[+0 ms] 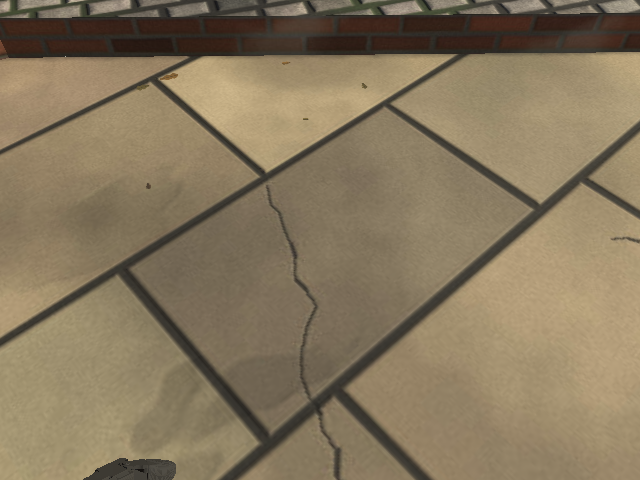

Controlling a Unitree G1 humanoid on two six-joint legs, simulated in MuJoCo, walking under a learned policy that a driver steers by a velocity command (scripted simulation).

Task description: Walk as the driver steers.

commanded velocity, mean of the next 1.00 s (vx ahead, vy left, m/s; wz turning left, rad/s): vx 0.50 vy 0.00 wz -0.08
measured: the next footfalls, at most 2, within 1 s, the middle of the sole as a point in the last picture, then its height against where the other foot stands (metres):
right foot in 0.10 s outside the picture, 0.16 m lower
left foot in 0.54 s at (277, 476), level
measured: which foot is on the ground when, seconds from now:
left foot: down 0.00-0.10, up 0.12-0.52, down 0.54-1.00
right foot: up 0.00-0.08, down 0.10-0.54, up 0.56-1.00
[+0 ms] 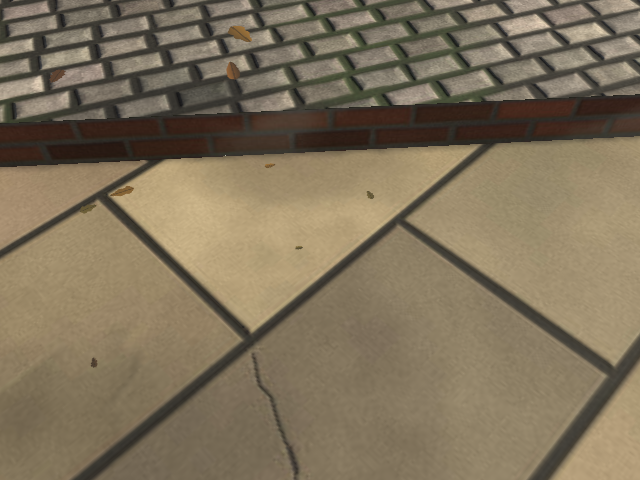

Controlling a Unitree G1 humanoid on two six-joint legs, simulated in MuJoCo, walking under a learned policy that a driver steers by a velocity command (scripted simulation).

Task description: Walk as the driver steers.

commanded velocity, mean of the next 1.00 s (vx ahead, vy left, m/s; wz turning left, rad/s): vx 0.50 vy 0.00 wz -0.05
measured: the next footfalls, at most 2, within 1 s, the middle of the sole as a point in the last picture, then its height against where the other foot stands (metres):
right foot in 0.06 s outside the picture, level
left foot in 0.66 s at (328, 432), level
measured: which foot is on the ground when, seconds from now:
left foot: down 0.00-0.08, up 0.10-0.64, down 0.66-1.00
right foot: up 0.00-0.04, down 0.06-0.68, up 0.70-1.00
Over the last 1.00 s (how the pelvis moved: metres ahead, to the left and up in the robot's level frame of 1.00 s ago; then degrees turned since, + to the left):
0.59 -0.03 -0.11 -7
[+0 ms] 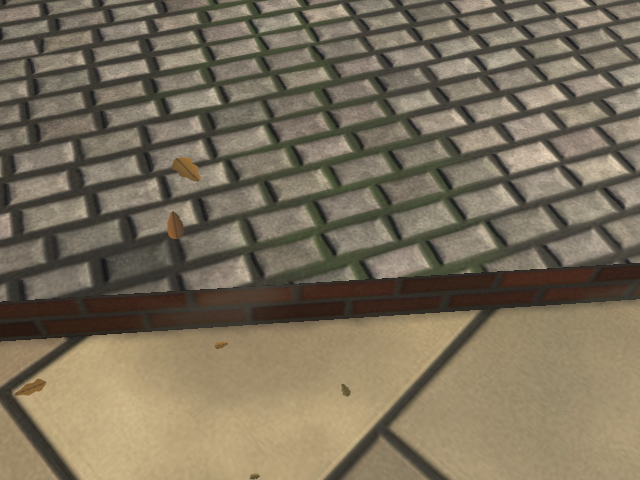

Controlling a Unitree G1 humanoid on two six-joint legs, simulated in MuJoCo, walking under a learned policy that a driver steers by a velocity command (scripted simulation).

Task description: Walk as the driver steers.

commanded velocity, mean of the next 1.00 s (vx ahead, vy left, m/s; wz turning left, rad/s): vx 0.50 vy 0.00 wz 0.15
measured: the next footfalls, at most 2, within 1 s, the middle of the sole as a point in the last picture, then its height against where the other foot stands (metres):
right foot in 0.18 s outside the picture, level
left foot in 0.68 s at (243, 479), level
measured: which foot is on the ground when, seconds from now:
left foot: down 0.00-0.20, up 0.22-0.66, down 0.68-1.00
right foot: up 0.00-0.16, down 0.18-0.70, up 0.72-1.00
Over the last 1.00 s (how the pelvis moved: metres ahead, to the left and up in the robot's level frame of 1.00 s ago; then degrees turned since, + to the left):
0.55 -0.06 0.01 0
